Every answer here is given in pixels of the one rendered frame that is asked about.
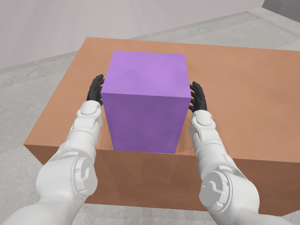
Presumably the carton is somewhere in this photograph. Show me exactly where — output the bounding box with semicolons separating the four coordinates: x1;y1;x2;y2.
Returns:
100;50;192;154

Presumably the left robot hand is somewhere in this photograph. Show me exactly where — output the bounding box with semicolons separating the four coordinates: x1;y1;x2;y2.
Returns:
86;74;105;105

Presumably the robot right forearm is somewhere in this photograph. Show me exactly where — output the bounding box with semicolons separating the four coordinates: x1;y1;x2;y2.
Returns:
189;110;248;181

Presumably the right robot upper arm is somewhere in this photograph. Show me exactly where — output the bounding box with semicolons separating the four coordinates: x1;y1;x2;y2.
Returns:
199;170;293;225

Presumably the left robot upper arm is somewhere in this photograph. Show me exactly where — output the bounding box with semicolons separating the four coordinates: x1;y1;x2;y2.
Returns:
1;156;98;225

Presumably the robot left forearm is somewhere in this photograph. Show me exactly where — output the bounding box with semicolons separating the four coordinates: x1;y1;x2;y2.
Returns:
36;100;103;194

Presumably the pedestal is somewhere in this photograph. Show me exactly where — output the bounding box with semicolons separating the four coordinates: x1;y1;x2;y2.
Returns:
23;37;300;216

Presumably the right robot hand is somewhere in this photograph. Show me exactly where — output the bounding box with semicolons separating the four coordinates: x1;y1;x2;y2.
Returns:
189;81;207;113

